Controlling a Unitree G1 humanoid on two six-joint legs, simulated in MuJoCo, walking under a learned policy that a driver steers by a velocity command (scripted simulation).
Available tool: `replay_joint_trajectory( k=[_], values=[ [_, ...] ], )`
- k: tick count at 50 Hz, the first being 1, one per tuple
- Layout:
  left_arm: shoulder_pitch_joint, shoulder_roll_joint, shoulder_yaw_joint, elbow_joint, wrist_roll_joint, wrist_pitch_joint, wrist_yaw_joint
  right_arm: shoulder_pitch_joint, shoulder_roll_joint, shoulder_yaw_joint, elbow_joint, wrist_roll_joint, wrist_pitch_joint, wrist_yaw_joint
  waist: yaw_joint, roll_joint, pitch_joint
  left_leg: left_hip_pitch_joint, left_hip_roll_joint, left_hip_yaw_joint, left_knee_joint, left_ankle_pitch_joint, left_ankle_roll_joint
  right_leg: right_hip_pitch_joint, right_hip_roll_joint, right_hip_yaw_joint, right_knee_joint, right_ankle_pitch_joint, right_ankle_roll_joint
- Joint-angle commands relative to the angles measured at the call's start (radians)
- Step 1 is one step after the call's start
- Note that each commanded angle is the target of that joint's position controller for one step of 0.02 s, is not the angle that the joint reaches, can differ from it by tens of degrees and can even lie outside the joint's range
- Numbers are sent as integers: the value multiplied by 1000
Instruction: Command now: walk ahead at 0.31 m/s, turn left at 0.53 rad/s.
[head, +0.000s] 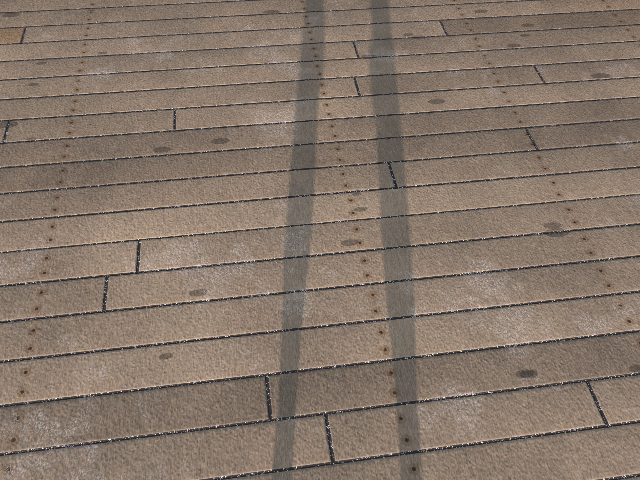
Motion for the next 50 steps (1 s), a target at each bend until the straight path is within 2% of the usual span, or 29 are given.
replay_joint_trajectory(
  k=[1,2,3,4,5,6,8,12,14,19,21,22,23,24,25,26,27,28,30,32,36,41,43,45,46,47,48,49,50],
  values=[
    [-88,20,-7,-120,46,-44,-13,292,-283,-91,-2,-1,-19,-29,-135,304,-135,571,248,-526,-219,22,211,-551,50,-61,538,-87,-16],
    [-168,56,-4,-163,20,-71,-14,312,-269,-77,-20,-14,-49,-15,-177,268,-178,567,358,-855,-369,-164,368,-730,126,141,703,-214,-8],
    [-189,112,10,-170,-15,-89,-23,267,-199,-56,-21,-17,-72,-11,-155,188,-73,523,354,-788,-389,-221,352,-796,65,181,737,-149,-32],
    [-180,128,13,-158,-13,-100,-28,228,-150,-41,-23,-16,-83,-13,-126,144,-10,447,307,-677,-380,-183,307,-770,29,178,691,-55,-55],
    [-167,125,16,-139,10,-106,-26,181,-132,-34,-32,-16,-84,-18,-98,85,23,377,262,-585,-378,-99,270,-724,6,174,624,20,-57],
    [-156,128,20,-133,27,-107,-26,149,-122,-27,-42,-20,-83,-24,-74,95,35,322,225,-512,-386,15,248,-664,-3,172,551,78,-52],
    [-143,105,18,-125,34,-104,-34,137,-129,-28,-53,-25,-81,-37,-55,103,18,271,180,-424,-403,165,236,-587,23,144,464,176,-27],
    [-240,42,-10,-147,29,-95,-37,177,-152,-39,-34,-14,-77,-58,-82,98,34,176,123,-322,-395,224,206,-488,75,128,180,365,19],
    [-302,37,-16,-164,19,-97,-44,210,-162,-44,-17,-7,-74,-62,-104,110,44,141,121,-327,-387,204,194,-433,96,129,86,422,25],
    [-311,76,-8,-171,12,-112,-57,254,-142,-42,23,-3,-72,-62,-101,132,41,221,180,-388,-329,238,163,-353,90,152,-10,435,-21],
    [-250,99,5,-157,13,-117,-55,249,-142,-43,29,-10,-65,-59,-68,162,18,280,183,-378,-253,417,147,-285,109,109,-33,357,-60],
    [-164,124,20,-131,16,-117,-49,248,-125,-37,29,-15,-62,-58,-27,156,-41,295,140,-333,-133,589,126,-168,129,77,-62,348,-94],
    [-26,157,32,-109,23,-117,-43,247,-95,-22,19,-25,-59,-57,36,133,-168,219,94,-287,77,599,96,60,54,146,-22,343,-154],
    [121,243,52,-86,39,-112,-42,353,-30,0,4,-24,-67,-57,32,-88,-349,-81,-35,-214,447,305,20,427,-162,533,-26,218,-313],
    [174,211,45,-43,15,-108,-59,375,-28,8,2,-7,-80,-56,27,-289,-368,-307,-113,-207,657,-235,-14,509,-265,911,-231,-31,-392],
    [104,143,22,-53,-6,-105,-60,272,-115,-11,-10,7,-91,-51,35,-170,-196,-415,-39,-223,721,-194,-2,392,-245,860,-269,-154,-351],
    [46,114,12,-69,3,-96,-55,165,-125,-10,-31,5,-102,-48,35,-89,-93,-417,3,-190,698,-120,9,260,-201,724,-273,-94,-320],
    [12,100,4,-73,14,-87,-53,102,-112,-8,-47,-13,-114,-44,16,-31,-17,-407,32,-167,634,-71,11,137,-159,631,-292,23,-311],
    [-16,81,-5,-85,26,-83,-43,107,-88,-9,-46,-35,-123,-38,-30,-50,-8,-319,69,-162,513,-4,1,30,-93,540,-320,169,-297],
    [-11,88,-3,-82,14,-80,-33,116,-59,0,-45,-41,-123,-34,-46,-76,-15,-282,67,-132,406,-4,-24,-22,-71,480,-339,251,-311],
    [26,142,16,-66,-1,-71,-13,-27,-16,25,-82,-43,-131,-29,-6,-67,14,-179,32,-101,109,202,-66,-136,-27,375,-344,317,-286],
    [110,148,21,-45,-14,-49,-5,-123,-57,10,-107,-20,-142,-21,16,-69,0,-50,-10,-132,-62,323,-75,-113,-43,439,-266,241,-235],
    [105,144,22,-48,-10,-41,-3,-89,-79,-4,-103,-15,-147,-23,-20,-84,-8,27,-7,-129,-103,271,-50,-98,-46,475,-200,221,-209],
    [100,78,1,-61,1,-40,-7,71,-125,-31,-72,-25,-151,-35,-108,-60,-96,275,58,-161,-147,204,10,-160,32,426,11,231,-154],
    [125,-2,-25,-82,26,-43,-9,225,-188,-47,-56,-34,-145,-45,-152,110,-244,511,259,-358,-148,131,70,-289,113,316,332,-8,-110],
    [221,-8,-31,-123,-16,-53,-7,263,-243,-60,-24,-44,-128,-31,-93,423,-301,647,424,-814,-287,-177,200,-577,171,226,603,-207,-80],
    [193,93,-7,-93,-30,-48,-1,212,-148,-40,-38,-35,-127,-25,-107,254,-182,557,391,-795,-331,-305,184,-657,103,261,718,-131,-67],
    [111,121,3,-102,-23,-42,-3,174,-99,-27,-39,-31,-126,-27,-114,174,-86,467,350,-624,-327,-205,153,-673,76,241,739,-41,-63],
    [84,106,2,-100,-14,-36,-3,130,-75,-17,-39,-37,-127,-25,-94,108,-48,381,303,-499,-338,-48,141,-633,45,229,721,30,-53]
  ],
)
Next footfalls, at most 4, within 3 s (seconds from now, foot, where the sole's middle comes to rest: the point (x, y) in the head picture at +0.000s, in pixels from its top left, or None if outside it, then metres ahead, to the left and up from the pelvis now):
0.46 right None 0.38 -0.06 -0.76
0.90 left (233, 427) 0.57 0.22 -0.76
1.42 right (368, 326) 0.83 -0.07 -0.76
1.96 left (333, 210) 1.20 0.03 -0.76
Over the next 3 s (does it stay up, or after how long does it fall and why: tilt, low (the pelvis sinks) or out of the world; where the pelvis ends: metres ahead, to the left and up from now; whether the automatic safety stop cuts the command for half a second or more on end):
stays up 1.44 -0.08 0.01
